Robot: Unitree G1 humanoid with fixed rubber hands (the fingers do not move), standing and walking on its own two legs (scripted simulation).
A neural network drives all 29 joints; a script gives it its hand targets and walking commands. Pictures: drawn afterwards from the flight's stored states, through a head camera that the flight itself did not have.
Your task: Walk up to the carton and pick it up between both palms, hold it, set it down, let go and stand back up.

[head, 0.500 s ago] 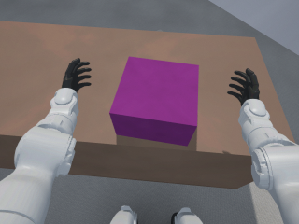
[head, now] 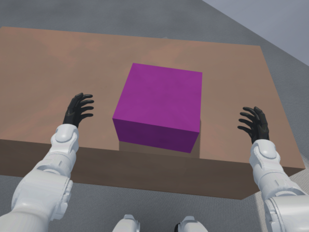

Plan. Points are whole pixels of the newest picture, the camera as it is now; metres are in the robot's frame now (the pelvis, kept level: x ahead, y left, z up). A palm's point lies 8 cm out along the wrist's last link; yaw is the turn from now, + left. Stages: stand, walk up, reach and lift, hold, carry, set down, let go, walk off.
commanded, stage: set down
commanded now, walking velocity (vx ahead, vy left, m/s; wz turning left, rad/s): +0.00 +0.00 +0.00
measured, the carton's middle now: (160, 106) +0.54 +0.01 -0.09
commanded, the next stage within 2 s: none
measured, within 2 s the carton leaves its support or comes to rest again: neither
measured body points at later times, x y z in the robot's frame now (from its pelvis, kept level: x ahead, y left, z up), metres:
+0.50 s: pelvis +0.01 -0.01 +0.01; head +0.04 +0.00 +0.46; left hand +0.32 +0.26 -0.01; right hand +0.29 -0.26 -0.01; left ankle +0.06 +0.12 -0.68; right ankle +0.07 -0.14 -0.68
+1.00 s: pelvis +0.04 -0.02 +0.04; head +0.06 -0.01 +0.49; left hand +0.27 +0.25 -0.03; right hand +0.27 -0.26 -0.02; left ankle +0.06 +0.12 -0.68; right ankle +0.07 -0.14 -0.68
